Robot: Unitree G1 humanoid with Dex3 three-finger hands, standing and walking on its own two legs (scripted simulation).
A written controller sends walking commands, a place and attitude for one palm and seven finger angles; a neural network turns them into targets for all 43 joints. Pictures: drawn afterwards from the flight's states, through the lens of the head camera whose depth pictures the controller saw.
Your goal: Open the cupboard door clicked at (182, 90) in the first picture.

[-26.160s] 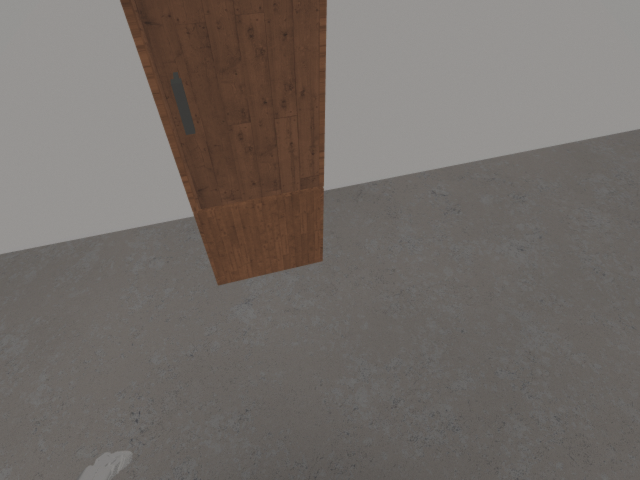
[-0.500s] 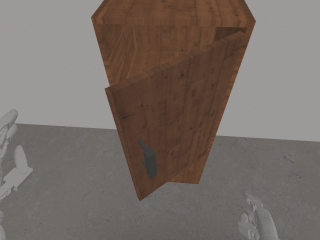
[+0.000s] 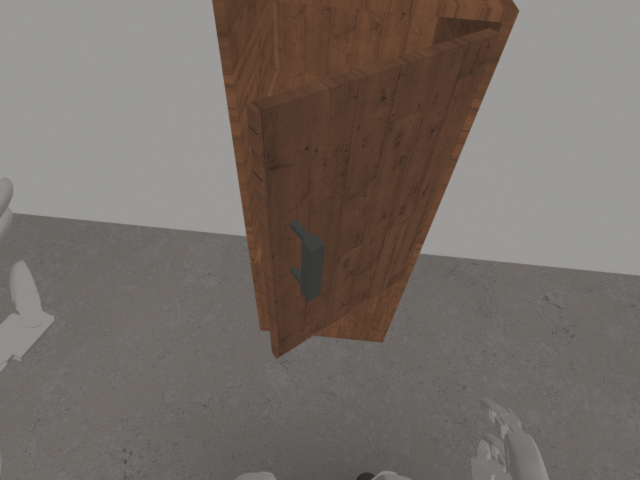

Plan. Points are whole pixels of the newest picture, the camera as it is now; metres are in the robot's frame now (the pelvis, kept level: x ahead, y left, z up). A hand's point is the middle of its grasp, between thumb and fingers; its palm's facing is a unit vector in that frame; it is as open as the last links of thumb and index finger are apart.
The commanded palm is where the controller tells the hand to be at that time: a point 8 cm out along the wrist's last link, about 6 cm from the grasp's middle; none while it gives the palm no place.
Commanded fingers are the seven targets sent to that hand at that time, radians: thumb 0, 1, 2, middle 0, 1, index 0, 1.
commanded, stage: step back with the hand held close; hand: left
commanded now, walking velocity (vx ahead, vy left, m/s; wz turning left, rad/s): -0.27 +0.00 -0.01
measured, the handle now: (303, 260) +0.40 +0.05 +0.02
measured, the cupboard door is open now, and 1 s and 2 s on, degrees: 40 40 40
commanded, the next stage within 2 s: stop stepping back and stand still in 0.52 s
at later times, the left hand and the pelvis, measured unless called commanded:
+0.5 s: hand (20, 410) +0.14 +0.23 +0.18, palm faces +0.27 -0.78 -0.56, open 7.4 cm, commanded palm +0.07 +0.28 +0.19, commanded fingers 0.00 0.90 0.90 -0.20 -0.30 -0.20 -0.30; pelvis -0.08 -0.02 +0.02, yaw -2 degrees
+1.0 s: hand out of the picture -0.05 +0.24 +0.19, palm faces +0.47 -0.79 -0.39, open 7.4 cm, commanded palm -0.09 +0.27 +0.19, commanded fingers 0.00 0.90 0.90 -0.20 -0.30 -0.20 -0.30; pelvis -0.24 -0.02 +0.02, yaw +0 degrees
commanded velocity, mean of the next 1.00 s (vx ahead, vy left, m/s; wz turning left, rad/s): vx -0.11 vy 0.03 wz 0.00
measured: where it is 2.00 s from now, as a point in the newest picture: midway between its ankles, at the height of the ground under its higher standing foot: outside the picture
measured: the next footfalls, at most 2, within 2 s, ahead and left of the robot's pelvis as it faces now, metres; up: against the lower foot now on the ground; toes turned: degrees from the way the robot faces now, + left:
right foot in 0.22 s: -0.06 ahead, -0.12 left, +0.00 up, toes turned +0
left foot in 0.52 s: -0.03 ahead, +0.08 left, +0.00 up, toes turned -1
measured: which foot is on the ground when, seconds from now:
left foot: down 0.00-0.34, up 0.36-0.50, down 0.52-0.84, up 0.86-1.00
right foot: down 0.00-0.02, up 0.04-0.20, down 0.22-0.54, up 0.56-0.80, down 0.82-1.00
